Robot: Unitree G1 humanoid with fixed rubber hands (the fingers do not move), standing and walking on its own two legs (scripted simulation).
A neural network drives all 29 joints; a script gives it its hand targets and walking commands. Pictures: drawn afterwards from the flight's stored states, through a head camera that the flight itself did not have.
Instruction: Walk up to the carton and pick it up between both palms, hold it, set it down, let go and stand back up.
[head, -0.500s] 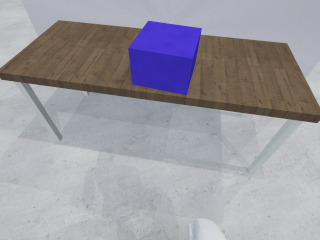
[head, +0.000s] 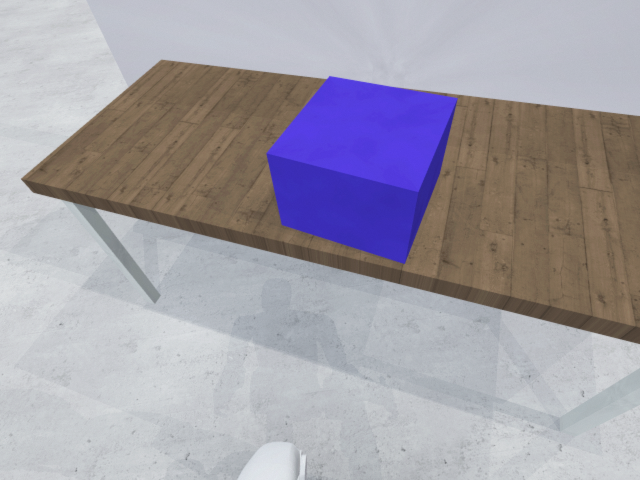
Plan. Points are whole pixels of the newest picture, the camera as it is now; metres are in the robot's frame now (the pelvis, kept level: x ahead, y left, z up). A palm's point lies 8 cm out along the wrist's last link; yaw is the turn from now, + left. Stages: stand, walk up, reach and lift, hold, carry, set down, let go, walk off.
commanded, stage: walk up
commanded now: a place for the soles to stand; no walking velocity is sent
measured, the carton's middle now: (365, 164) +0.66 -0.03 -0.03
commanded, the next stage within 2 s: none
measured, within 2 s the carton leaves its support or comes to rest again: neither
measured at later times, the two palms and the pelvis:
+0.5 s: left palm (172, 476) +0.13 +0.25 -0.13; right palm (533, 430) +0.20 -0.24 -0.11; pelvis +0.11 +0.00 -0.01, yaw +3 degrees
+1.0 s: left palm (188, 395) +0.23 +0.24 -0.10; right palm (556, 423) +0.21 -0.28 -0.12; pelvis +0.13 -0.02 -0.01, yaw +1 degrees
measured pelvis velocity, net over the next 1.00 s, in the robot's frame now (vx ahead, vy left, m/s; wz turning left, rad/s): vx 0.13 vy -0.02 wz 0.01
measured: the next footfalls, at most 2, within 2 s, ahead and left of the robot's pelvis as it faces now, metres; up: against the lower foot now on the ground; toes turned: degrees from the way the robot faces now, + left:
left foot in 0.26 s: +0.20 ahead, +0.12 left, +0.00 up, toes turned +5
right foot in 0.58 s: +0.19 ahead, -0.15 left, +0.00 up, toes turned -1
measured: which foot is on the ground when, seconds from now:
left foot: up 0.00-0.24, down 0.26-1.00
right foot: down 0.00-0.30, up 0.32-0.56, down 0.58-1.00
